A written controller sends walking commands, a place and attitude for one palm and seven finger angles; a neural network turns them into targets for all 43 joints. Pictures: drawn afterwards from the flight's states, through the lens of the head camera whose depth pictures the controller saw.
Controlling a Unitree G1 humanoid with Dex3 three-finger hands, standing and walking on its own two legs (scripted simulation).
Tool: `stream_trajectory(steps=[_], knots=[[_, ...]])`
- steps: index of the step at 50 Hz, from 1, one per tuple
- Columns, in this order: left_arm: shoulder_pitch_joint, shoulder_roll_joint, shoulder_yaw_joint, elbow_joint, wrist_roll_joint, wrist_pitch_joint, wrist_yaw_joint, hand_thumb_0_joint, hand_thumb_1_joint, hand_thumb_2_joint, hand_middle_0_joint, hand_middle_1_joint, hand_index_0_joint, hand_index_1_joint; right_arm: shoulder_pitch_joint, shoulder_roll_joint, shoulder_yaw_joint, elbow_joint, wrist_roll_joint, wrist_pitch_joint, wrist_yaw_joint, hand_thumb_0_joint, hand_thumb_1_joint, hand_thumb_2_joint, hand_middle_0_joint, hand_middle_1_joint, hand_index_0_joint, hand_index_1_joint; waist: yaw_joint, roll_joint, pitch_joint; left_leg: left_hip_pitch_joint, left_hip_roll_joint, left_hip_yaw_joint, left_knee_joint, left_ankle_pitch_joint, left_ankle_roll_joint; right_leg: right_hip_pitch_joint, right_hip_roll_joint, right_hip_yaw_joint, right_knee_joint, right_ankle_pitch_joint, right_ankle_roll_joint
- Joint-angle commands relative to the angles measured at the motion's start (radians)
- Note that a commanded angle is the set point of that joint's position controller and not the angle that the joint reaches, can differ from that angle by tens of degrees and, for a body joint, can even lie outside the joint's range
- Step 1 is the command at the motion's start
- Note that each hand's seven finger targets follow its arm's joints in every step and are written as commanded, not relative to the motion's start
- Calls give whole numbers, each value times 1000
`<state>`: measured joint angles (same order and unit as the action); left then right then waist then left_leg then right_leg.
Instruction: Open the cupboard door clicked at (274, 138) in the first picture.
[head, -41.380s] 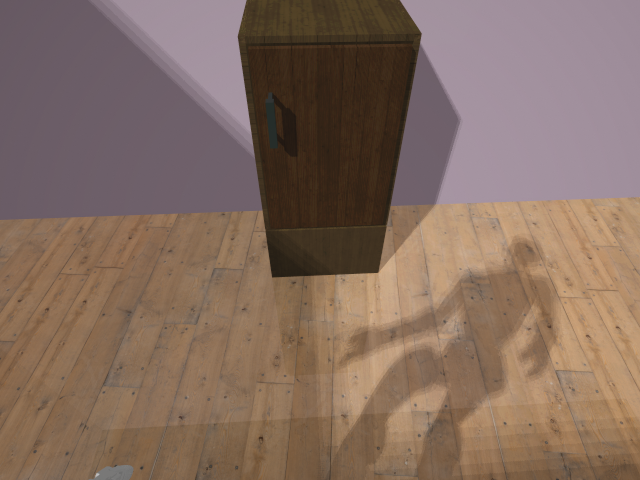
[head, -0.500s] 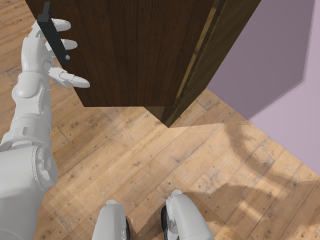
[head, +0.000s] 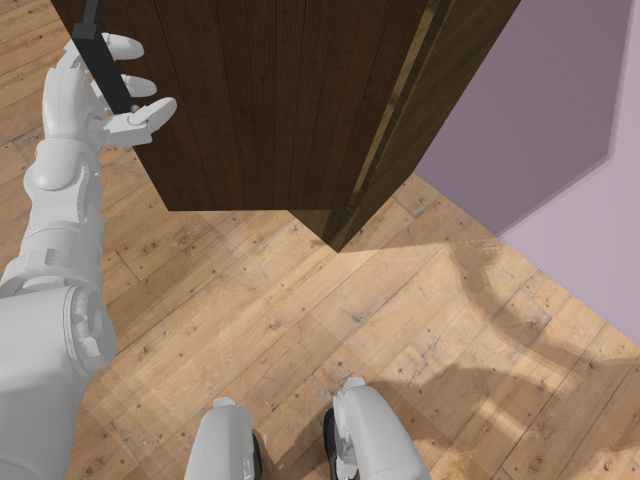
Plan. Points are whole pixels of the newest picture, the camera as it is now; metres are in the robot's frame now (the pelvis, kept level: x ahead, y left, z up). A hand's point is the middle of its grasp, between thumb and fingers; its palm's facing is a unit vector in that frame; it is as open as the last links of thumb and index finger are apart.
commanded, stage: close the thumb around the handle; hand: left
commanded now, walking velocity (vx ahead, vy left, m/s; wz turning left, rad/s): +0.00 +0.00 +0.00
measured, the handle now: (112, 68) +0.59 +0.19 +0.07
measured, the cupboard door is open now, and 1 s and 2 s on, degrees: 45 68 88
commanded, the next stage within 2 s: pull the door open along its arc in 0.26 s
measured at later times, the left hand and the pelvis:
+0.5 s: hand (136, 106) +0.54 +0.16 +0.06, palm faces -0.06 -1.00 -0.02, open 5.3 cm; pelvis +0.00 +0.00 +0.00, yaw +0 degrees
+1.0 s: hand (170, 210) +0.41 +0.12 +0.06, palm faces +0.20 -0.97 +0.11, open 5.8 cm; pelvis +0.02 +0.00 +0.03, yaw +0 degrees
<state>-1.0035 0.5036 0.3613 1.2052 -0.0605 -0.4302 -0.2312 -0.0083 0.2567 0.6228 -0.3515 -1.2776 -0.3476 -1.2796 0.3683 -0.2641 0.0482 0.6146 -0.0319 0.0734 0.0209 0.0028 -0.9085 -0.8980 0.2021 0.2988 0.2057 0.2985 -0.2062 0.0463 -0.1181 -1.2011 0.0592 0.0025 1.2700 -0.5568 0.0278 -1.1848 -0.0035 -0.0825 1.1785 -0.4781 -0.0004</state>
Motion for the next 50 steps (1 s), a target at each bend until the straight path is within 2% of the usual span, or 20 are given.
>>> stream_trajectory(steps=[1, 2, 3, 5, 7, 9, 12, 15, 18, 19, 23, 31, 36, 40, 41, 42, 43, 46, 47, 50], knots=[[-448, 221, 27, -203, 0, -64, 5, 0, 788, 852, -392, -1338, -392, -1338, 205, -192, -69, -28, -3, -9, -15, 0, -900, -900, 200, 300, 200, 300, -35, 122, -551, 439, -28, -84, -130, 444, 1, 210, 48, 32, -117, 288, -23], [-469, 189, -4, -200, 3, -62, 3, 0, 844, 876, -396, -1344, -396, -1344, 201, -189, -68, -25, -3, -9, -13, 0, -900, -900, 200, 300, 200, 300, -44, 140, -546, 445, -28, -85, -130, 439, -2, 192, 46, 30, -119, 279, -21], [-462, 199, 6, -186, 5, -57, 5, 0, 900, 900, -400, -1350, -400, -1350, 200, -190, -68, -21, -4, -8, -13, 0, -900, -900, 200, 300, 200, 300, -42, 136, -531, 435, -27, -84, -128, 422, -2, 185, 46, 30, -121, 265, -21], [-462, 236, 35, -204, 3, -57, 5, 0, 900, 900, -400, -1350, -400, -1350, 204, -193, -68, -25, -5, -8, -14, 0, -900, -900, 200, 300, 200, 300, -31, 130, -559, 434, -28, -84, -130, 433, -1, 220, 46, 32, -120, 279, -22], [-452, 222, 25, -206, 2, -57, 2, 0, 900, 900, -400, -1350, -400, -1350, 203, -192, -68, -29, -4, -8, -14, 0, -900, -900, 200, 300, 200, 300, -32, 153, -572, 458, -27, -85, -128, 467, -3, 207, 46, 30, -115, 300, -23], [-447, 191, 1, -196, 2, -50, 0, 0, 900, 900, -400, -1350, -400, -1350, 202, -189, -66, -29, -3, -5, -11, 0, -900, -900, 200, 300, 200, 300, -38, 132, -547, 447, -26, -86, -131, 459, -2, 204, 47, 28, -118, 295, -21], [-459, 191, 3, -220, 1, -52, 5, 0, 900, 900, -400, -1350, -400, -1350, 202, -190, -69, -30, -4, -5, -10, 0, -900, -900, 200, 300, 200, 300, -34, 162, -564, 475, -25, -88, -132, 469, -6, 187, 47, 25, -117, 290, -22], [-463, 192, 4, -203, 4, -45, 11, 0, 900, 900, -400, -1350, -400, -1350, 206, -190, -68, -25, -5, -2, -11, 0, -900, -900, 200, 300, 200, 300, -44, 129, -532, 445, -25, -85, -132, 444, -2, 192, 47, 26, -123, 281, -20], [-429, 227, 31, -187, 11, -46, 12, 0, 900, 900, -400, -1350, -400, -1350, 209, -191, -66, -28, -4, 1, -12, 0, -900, -900, 200, 300, 200, 300, -29, 127, -542, 438, -27, -84, -133, 464, -3, 215, 48, 26, -118, 301, -22], [-430, 208, 16, -185, 9, -44, 10, 0, 900, 900, -400, -1350, -400, -1350, 205, -189, -66, -31, -3, 2, -11, 0, -900, -900, 200, 300, 200, 300, -34, 120, -530, 433, -28, -83, -135, 451, -2, 212, 48, 27, -123, 292, -21], [-332, 197, 25, -209, -3, -46, -1, 0, 900, 900, -400, -1350, -400, -1350, 194, -187, -68, -50, 0, 4, -7, 0, -900, -900, 200, 300, 200, 300, 2, 140, -564, 458, -30, -74, -143, 479, -6, 237, 47, 26, -119, 314, -24], [-62, 132, 23, -336, -55, -44, -17, 0, 900, 900, -400, -1350, -400, -1350, 164, -171, -81, -99, 19, 10, 2, 0, -900, -900, 200, 300, 200, 300, 61, 55, -575, 446, -41, -40, -181, 528, -1, 393, 51, 33, -140, 428, -22], [202, 1, -48, -506, -93, -44, -7, 0, 900, 900, -400, -1350, -400, -1350, 120, -154, -96, -144, 37, 4, 16, 0, -900, -900, 200, 300, 200, 300, 104, 26, -550, 482, -43, -22, -222, 571, -5, 449, 51, 27, -163, 467, -22], [404, -65, -83, -644, -121, -51, 6, 0, 900, 900, -400, -1350, -400, -1350, 73, -144, -104, -170, 46, -4, 23, 0, -900, -900, 200, 300, 200, 300, 132, -24, -488, 451, -47, -1, -251, 541, -6, 512, 44, 30, -181, 490, -18], [433, -82, 59, -705, -190, -51, 151, 0, 900, 900, -400, -1350, -400, -1350, 45, -119, -103, -184, 38, -18, 19, 0, -900, -900, 200, 300, 200, 300, 206, -12, -459, 429, -47, 8, -268, 546, -18, 523, 44, 16, -184, 477, -20], [498, -177, -27, -700, -166, -48, 225, 0, 900, 900, -400, -1350, -400, -1350, 32, -108, -97, -180, 33, -28, 28, 0, -900, -900, 200, 300, 200, 300, 183, -15, -427, 431, -45, 8, -276, 533, -27, 501, 43, 10, -184, 456, -14], [545, -216, -45, -707, -159, -47, 269, 0, 900, 900, -400, -1350, -400, -1350, 24, -107, -98, -176, 33, -33, 34, 0, -900, -900, 200, 300, 200, 300, 177, -42, -395, 428, -42, 8, -278, 517, -31, 485, 40, 6, -187, 437, -14], [586, -229, -58, -831, -96, -76, 408, 0, 900, 900, -400, -1350, -400, -1350, 11, -99, -102, -182, 9, -40, 41, 0, -900, -900, 200, 300, 200, 300, 198, -46, -418, 427, -46, 10, -272, 526, -36, 519, 33, 14, -165, 461, -20], [591, -253, -81, -853, -61, -84, 455, 0, 900, 900, -400, -1350, -400, -1350, 0, -88, -101, -180, 1, -41, 44, 0, -900, -900, 200, 300, 200, 300, 201, -16, -412, 434, -44, 12, -273, 528, -41, 510, 29, 19, -158, 461, -21], [634, -332, -175, -917, 57, -100, 581, 0, 900, 900, -400, -1350, -400, -1350, -30, -72, -101, -185, -21, -36, 55, 0, -900, -900, 200, 300, 200, 300, 205, -8, -395, 445, -44, 7, -266, 512, -42, 483, 19, 17, -144, 430, -28]])
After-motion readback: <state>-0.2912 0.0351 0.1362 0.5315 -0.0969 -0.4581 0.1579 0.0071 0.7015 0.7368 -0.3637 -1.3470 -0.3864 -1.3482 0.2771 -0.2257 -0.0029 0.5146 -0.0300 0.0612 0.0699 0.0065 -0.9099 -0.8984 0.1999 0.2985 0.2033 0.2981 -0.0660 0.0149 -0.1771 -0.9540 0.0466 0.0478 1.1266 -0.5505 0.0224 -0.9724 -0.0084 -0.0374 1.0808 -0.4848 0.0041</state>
